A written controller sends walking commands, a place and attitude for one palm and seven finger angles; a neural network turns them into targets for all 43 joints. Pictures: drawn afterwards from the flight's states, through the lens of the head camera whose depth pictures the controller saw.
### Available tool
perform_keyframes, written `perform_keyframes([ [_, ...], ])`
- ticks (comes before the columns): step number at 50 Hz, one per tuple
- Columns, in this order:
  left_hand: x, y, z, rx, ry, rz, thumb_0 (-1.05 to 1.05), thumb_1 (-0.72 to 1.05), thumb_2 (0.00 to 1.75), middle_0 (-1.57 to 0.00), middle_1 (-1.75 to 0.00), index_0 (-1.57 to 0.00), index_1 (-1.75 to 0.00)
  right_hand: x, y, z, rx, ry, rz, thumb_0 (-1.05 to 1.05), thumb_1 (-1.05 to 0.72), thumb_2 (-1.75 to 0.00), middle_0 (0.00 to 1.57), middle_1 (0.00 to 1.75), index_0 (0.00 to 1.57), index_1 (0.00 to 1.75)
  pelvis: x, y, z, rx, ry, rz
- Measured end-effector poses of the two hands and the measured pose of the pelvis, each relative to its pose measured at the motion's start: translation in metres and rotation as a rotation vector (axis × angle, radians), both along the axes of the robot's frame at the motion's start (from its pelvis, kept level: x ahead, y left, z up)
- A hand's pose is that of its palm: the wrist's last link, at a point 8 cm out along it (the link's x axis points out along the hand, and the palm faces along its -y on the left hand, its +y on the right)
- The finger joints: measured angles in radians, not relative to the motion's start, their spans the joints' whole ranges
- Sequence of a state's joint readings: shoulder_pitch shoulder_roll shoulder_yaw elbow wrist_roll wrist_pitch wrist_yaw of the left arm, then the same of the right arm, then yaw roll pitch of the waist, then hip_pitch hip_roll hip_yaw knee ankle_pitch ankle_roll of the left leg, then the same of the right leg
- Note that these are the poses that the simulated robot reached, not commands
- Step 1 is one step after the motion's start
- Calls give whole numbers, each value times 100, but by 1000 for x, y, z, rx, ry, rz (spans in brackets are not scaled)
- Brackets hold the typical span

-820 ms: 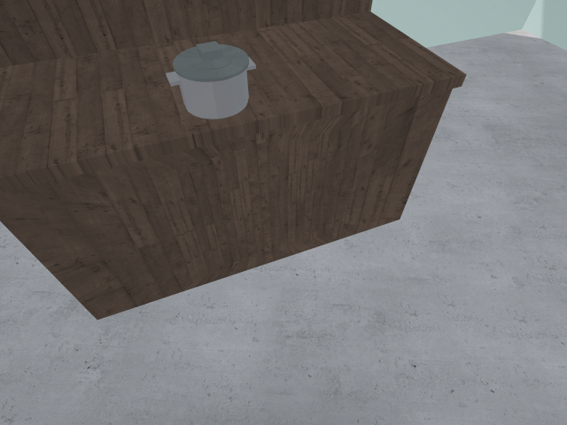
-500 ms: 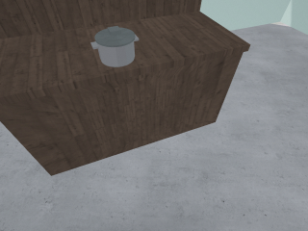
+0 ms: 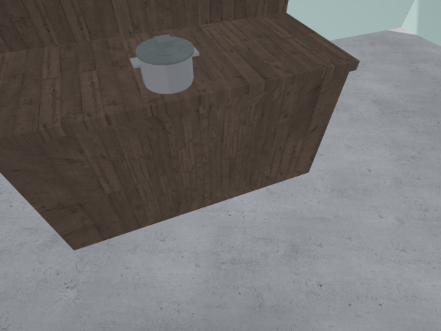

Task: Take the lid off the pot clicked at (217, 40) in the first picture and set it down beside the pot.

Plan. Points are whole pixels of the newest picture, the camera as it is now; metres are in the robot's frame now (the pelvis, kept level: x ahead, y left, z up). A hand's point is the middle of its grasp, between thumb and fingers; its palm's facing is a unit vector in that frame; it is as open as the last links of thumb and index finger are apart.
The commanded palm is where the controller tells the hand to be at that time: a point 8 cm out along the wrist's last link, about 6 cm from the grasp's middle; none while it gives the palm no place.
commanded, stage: walk to a spot facing it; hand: left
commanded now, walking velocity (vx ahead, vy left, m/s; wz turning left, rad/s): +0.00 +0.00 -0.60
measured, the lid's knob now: (163, 41) +0.90 +0.25 +0.10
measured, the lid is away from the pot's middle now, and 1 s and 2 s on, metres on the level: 0.01 0.01 0.01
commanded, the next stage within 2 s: none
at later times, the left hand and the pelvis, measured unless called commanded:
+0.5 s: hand out of the picture +0.05 +0.15 -0.16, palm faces -0.16 -0.95 -0.26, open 7.4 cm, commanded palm none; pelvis +0.00 -0.04 +0.00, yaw -15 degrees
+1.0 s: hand (164, 272) +0.28 +0.16 -0.18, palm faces -0.46 -0.86 -0.22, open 7.4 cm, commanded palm none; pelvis +0.14 -0.02 +0.00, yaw -34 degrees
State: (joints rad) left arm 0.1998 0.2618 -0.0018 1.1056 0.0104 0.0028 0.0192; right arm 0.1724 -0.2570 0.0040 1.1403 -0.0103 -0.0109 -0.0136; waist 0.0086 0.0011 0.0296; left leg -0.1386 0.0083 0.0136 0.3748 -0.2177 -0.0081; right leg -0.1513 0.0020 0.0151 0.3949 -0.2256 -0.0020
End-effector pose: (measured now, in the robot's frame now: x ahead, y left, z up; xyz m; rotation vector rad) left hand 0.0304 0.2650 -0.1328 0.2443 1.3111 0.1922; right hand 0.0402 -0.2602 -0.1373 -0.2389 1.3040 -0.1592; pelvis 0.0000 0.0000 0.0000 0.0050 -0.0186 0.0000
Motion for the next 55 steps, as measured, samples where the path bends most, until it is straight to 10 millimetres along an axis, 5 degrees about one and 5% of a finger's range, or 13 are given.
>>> perform_keyframes([
  [10, 4, -15, -12, -15, 43, -56, 1, 90, 90, -20, -30, -20, -30, -20, 5, -15, 33, -46, -123, 1, -90, -90, 20, 30, 21, 30, -8, -6, -13, 30, 2, -113],
  [16, 16, -38, -12, 11, 15, -112, 1, 91, 90, -20, -30, -20, -30, -40, -14, -38, 66, -44, -202, 1, -90, -90, 20, 30, 21, 30, -12, -25, -26, 27, -3, -179],
  [20, 16, -54, -2, -1, 0, -115, 1, 91, 90, -20, -30, -20, -30, -43, -25, -28, 66, -30, -215, 1, -91, -90, 20, 30, 20, 30, -11, -33, -15, 21, 7, -202],
  [27, 24, -68, 11, -34, 27, -179, 1, 90, 90, -21, -30, -20, -30, -25, -42, -2, 46, -127, -267, 1, -91, -90, 20, 30, 20, 30, 4, -38, 0, 37, 37, -286],
  [35, 58, -57, 10, -40, 60, -233, 1, 90, 90, -21, -30, -21, -30, 24, -43, 15, 13, -228, -308, 1, -91, -90, 20, 30, 20, 30, 40, -31, 3, 26, 51, -375],
  [41, 111, -37, -6, -42, 81, -279, 1, 90, 90, -21, -30, -21, -30, 74, -30, 23, -24, -318, -337, 1, -91, -90, 20, 30, 20, 30, 85, -17, -6, 8, 49, -448],
  [44, 153, -31, -21, -45, 88, -337, 1, 90, 90, -21, -30, -20, -30, 81, -22, 21, -57, -351, -376, 1, -90, -90, 20, 30, 20, 30, 105, -12, -16, 2, 40, -497],
  [49, 247, -55, -16, -68, 16, -466, 1, 91, 90, -20, -30, -20, -30, 48, 3, 20, -42, -235, -501, 1, -90, -90, 20, 30, 21, 30, 138, -18, -6, 10, 36, -574],
  [55, 351, -123, -4, -108, -82, -631, 1, 91, 90, -20, -30, -20, -30, -9, 41, 12, 9, -21, -689, 1, -90, -90, 20, 30, 20, 30, 173, -33, -2, 4, 41, -661],
])
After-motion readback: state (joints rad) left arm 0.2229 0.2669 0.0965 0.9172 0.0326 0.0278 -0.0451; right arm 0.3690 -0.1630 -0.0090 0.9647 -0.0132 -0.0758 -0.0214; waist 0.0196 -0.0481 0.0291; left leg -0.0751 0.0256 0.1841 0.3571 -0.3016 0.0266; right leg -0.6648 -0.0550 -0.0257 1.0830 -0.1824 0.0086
